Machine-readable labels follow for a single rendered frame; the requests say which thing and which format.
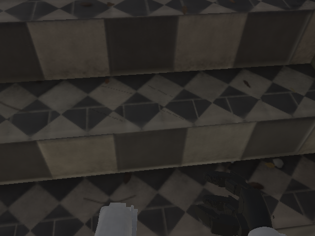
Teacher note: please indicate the robot right forearm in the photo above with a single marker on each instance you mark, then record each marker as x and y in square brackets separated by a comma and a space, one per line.
[264, 231]

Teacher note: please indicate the left robot thigh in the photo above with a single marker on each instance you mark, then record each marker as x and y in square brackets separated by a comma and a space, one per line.
[117, 219]

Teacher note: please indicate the robot right hand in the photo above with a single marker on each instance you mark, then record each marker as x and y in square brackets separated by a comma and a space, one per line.
[239, 217]

